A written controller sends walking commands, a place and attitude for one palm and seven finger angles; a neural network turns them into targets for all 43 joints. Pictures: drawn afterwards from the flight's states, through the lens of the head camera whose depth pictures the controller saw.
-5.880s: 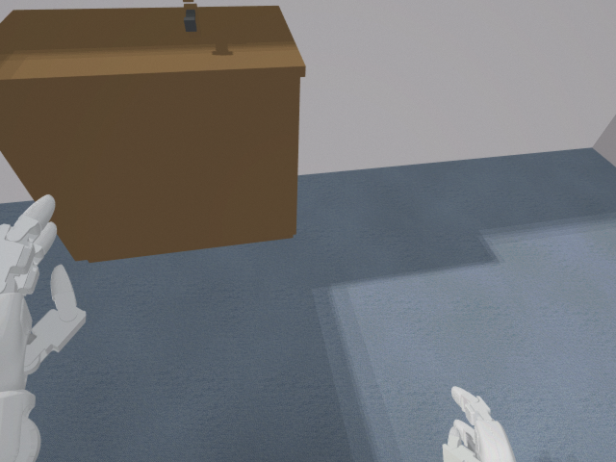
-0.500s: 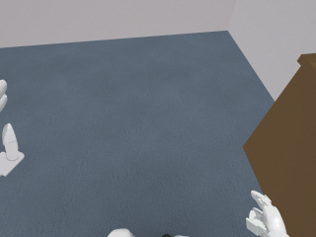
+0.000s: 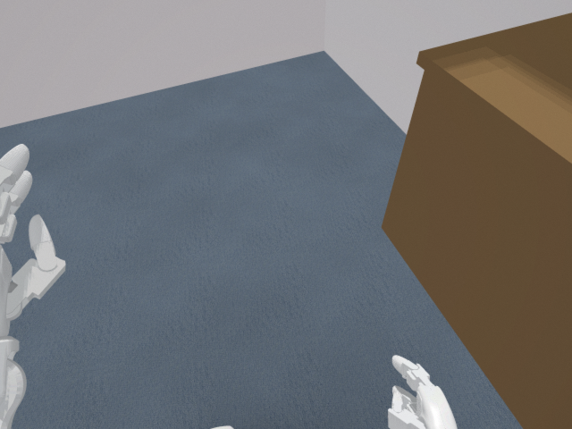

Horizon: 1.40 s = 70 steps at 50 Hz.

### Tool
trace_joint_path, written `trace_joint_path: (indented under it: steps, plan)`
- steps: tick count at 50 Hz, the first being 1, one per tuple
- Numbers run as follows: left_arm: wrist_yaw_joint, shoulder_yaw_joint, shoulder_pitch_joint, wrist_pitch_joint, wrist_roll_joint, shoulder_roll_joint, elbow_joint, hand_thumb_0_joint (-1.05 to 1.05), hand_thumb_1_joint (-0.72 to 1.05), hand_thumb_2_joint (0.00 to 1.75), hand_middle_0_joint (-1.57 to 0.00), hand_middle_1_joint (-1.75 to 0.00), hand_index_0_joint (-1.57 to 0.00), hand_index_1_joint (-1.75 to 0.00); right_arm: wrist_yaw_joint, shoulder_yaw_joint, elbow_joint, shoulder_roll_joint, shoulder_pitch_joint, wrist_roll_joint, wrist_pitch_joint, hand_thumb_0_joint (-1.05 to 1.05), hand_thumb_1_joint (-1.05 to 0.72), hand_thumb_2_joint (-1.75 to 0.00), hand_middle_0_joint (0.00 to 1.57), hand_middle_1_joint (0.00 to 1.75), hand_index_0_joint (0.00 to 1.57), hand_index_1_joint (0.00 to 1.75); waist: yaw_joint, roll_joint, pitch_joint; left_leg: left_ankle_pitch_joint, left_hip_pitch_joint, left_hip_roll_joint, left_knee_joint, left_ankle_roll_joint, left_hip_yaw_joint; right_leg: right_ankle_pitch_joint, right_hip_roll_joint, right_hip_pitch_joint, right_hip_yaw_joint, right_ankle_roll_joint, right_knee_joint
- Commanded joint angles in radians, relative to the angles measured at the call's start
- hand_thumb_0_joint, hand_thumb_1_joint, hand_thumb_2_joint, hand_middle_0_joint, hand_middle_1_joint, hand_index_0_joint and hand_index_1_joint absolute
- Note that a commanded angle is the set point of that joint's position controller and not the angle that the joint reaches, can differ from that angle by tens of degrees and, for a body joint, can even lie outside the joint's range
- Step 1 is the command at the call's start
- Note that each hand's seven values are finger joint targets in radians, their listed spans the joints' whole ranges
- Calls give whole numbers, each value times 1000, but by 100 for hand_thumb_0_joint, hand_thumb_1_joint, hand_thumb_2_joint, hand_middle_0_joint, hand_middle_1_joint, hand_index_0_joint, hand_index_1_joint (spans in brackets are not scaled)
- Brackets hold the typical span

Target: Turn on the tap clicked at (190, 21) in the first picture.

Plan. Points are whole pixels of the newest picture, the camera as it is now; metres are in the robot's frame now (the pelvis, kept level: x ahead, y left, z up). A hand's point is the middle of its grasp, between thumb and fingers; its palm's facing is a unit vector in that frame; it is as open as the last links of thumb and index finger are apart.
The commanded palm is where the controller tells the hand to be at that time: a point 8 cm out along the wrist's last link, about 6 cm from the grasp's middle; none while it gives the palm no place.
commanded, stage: turn to face it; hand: left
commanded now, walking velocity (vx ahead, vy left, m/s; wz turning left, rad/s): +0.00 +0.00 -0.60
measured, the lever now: out of the picture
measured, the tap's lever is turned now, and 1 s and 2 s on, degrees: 0 0 0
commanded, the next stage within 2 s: none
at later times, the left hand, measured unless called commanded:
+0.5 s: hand (140, 301) +0.20 +0.16 +0.18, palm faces +0.21 -0.87 -0.44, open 7.4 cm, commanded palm +0.16 +0.19 +0.20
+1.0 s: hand (320, 372) +0.15 -0.01 +0.20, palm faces -0.17 -0.82 -0.54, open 7.4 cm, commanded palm +0.13 +0.06 +0.20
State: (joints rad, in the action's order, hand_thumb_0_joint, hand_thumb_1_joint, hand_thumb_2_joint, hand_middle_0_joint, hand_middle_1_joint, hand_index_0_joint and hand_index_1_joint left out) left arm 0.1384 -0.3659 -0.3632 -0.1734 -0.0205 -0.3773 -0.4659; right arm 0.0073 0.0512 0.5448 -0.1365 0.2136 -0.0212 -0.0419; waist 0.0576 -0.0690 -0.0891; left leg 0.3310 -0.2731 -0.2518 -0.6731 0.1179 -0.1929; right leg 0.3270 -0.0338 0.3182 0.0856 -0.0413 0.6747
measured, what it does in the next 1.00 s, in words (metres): walks backwards, turning right: left foot, then right foot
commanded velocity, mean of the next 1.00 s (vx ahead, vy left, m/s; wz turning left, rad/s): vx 0.00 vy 0.00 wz -0.60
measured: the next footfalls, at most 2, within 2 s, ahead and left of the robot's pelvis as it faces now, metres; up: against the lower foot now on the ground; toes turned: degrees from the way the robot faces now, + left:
left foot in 0.38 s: +0.01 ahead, +0.10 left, +0.00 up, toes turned -7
right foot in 0.66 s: -0.08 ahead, -0.19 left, +0.00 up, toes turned -29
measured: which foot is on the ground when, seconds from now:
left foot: down 0.00-0.00, up 0.02-0.36, down 0.38-0.68, up 0.70-1.00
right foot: down 0.00-0.40, up 0.42-0.64, down 0.66-1.00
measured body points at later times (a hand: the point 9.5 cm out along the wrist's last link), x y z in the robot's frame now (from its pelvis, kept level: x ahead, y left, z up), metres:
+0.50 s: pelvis -0.07 -0.03 +0.01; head -0.05 -0.04 +0.46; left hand +0.18 +0.20 +0.20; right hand +0.05 -0.31 -0.07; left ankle -0.03 +0.11 -0.72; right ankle -0.04 -0.12 -0.67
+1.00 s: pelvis -0.16 -0.08 +0.02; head -0.12 -0.12 +0.46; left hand +0.15 +0.04 +0.23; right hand -0.17 -0.40 -0.08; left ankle -0.09 +0.06 -0.67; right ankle -0.11 -0.17 -0.72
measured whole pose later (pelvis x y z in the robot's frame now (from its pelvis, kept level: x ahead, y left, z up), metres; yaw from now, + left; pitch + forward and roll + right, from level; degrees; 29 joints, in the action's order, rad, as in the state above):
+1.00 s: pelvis -0.16 -0.08 +0.02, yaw -34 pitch +1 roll +3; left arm 0.14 -0.42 -0.57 -0.20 -0.07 -0.44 -0.62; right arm -0.02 -0.05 0.57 -0.29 0.15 -0.02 0.07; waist -0.01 0.03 -0.10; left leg 0.48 -0.41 -0.03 -0.88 0.09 -0.04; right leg 0.10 0.08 0.40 -0.06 0.10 0.49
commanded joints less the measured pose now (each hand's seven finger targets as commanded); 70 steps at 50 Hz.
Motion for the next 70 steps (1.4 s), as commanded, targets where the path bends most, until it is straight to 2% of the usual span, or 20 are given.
trace_joint_path:
  steps: [1,3,7,17,21,26,31,33,34,35,36,41,49,55,56,58,59,63,68,70]
  plan:
    - [25,-160,13,-67,2,-239,-177,0,90,90,-20,-30,-20,-30,-17,-91,-152,-158,-90,3,-49,0,-90,-90,20,30,20,30,-10,354,190,333,-331,175,-427,-29,46,-774,-300,-292,-484,191,-274]
    - [21,-188,-32,-68,-32,-257,-304,0,90,90,-20,-30,-20,-30,-17,-99,-159,-159,-132,-8,-28,0,-90,-90,20,30,20,30,-18,281,225,236,-308,130,-581,-35,223,-577,-310,-217,-507,207,-295]
    - [29,-266,-212,-108,-53,-250,-398,0,90,90,-20,-30,-20,-30,-11,-72,-147,-129,-156,4,22,0,-90,-90,20,30,20,30,-35,126,321,134,-298,146,-412,-21,184,-625,-221,-316,-347,213,-225]
    - [30,-176,-186,-60,-41,-171,-261,0,90,90,-20,-30,-20,-30,-27,-104,-145,-191,-79,-5,48,0,-90,-90,20,30,20,30,-50,163,260,31,88,192,161,-69,147,-203,-141,-18,-442,150,-276]
    - [20,-144,-75,-74,-7,-187,-291,0,90,90,-20,-30,-20,-30,-53,-108,-169,-199,-113,-4,35,0,-90,-90,20,30,20,30,-29,-195,133,-133,90,-223,403,-276,415,176,67,258,-138,6,345]
    - [13,-27,129,-73,8,-129,-370,0,90,90,-20,-30,-20,-30,-31,-101,-149,-196,-96,-6,-13,0,-90,-90,20,30,20,30,-31,-205,44,-223,-14,-123,332,-201,73,120,-9,174,-37,-23,309]
    - [18,-51,89,-51,7,-144,-249,0,90,90,-20,-30,-20,-30,-17,-106,-144,-210,-48,0,-51,0,-90,-90,20,30,20,30,-36,-139,94,-188,-21,-89,129,-128,39,10,40,-82,66,-23,-72]
    - [19,-104,87,-57,4,-190,-228,0,90,90,-20,-30,-20,-30,-12,-102,-140,-178,-45,-4,-50,0,-90,-90,20,30,20,30,-41,116,127,-2,-87,25,-162,-67,-4,-272,-100,-156,-146,59,-252]
    - [28,-170,43,-61,-5,-250,-210,0,90,90,-20,-30,-20,-30,-19,-87,-165,-150,-98,3,-45,0,-90,-90,20,30,20,30,-15,368,138,322,-299,161,-394,-29,29,-593,-274,-216,-480,170,-306]
    - [30,-195,31,-54,-28,-248,-208,0,90,90,-20,-30,-20,-30,-23,-84,-158,-147,-133,5,-35,0,-90,-90,20,30,20,30,-8,379,185,288,-296,153,-539,-29,162,-540,-329,-168,-555,190,-345]
    - [21,-192,-6,-48,-31,-248,-230,0,90,90,-20,-30,-20,-30,-17,-102,-156,-165,-149,-1,-16,0,-90,-90,20,30,20,30,-18,308,197,255,-282,140,-584,-29,219,-350,-308,-125,-574,178,-372]
    - [23,-223,-196,-96,-56,-208,-306,0,90,90,-20,-30,-20,-30,-7,-71,-135,-127,-161,8,48,0,-90,-90,20,30,20,30,-37,146,305,111,-325,152,-456,-10,194,-568,-197,-327,-354,195,-250]
    - [40,-198,-201,-74,-50,-202,-287,0,90,90,-20,-30,-20,-30,-22,-106,-141,-187,-130,4,60,0,-90,-90,20,30,20,30,-19,185,285,161,-137,217,-131,-45,168,-273,-177,-178,-499,207,-356]
    - [18,-136,-116,-58,-35,-181,-249,0,90,90,-20,-30,-20,-30,-22,-107,-147,-201,-90,3,89,0,-90,-90,20,30,20,30,-40,169,231,115,148,226,191,-97,127,43,-89,80,-491,110,-413]
    - [11,-115,-67,-68,-38,-177,-294,0,90,90,-20,-30,-20,-30,-26,-107,-154,-209,-91,4,81,0,-90,-90,20,30,20,30,-48,102,213,96,221,169,293,-123,165,38,-44,141,-451,82,-331]
    - [2,-127,-28,-85,-17,-183,-318,0,90,90,-20,-30,-20,-30,-38,-106,-172,-223,-119,20,61,0,-90,-90,20,30,20,30,-39,-201,140,84,201,-177,445,-278,448,117,108,337,-204,5,172]
    - [9,-148,-18,-83,0,-210,-301,0,90,90,-20,-30,-20,-30,-44,-100,-170,-181,-128,12,43,0,-90,-90,20,30,20,30,-28,-193,106,46,51,-248,454,-325,426,103,73,313,-152,-12,456]
    - [4,-74,5,-76,-10,-127,-258,0,90,90,-20,-30,-20,-30,-20,-102,-151,-183,-113,-5,8,0,-90,-90,20,30,20,30,-18,-197,6,-35,-85,-146,370,-230,114,122,-14,226,-94,-12,422]
    - [13,-37,108,-63,-4,-117,-213,0,90,90,-20,-30,-20,-30,-21,-106,-139,-215,-38,-5,-40,0,-90,-90,20,30,20,30,-40,-112,71,-148,-34,-91,154,-139,46,44,53,-49,66,-30,-36]
    - [15,-61,165,-63,5,-155,-204,0,90,90,-20,-30,-20,-30,-18,-107,-126,-200,-28,-7,-51,0,-90,-90,20,30,20,30,-45,65,110,-62,-64,-4,-103,-87,11,-174,-33,-141,-62,29,-222]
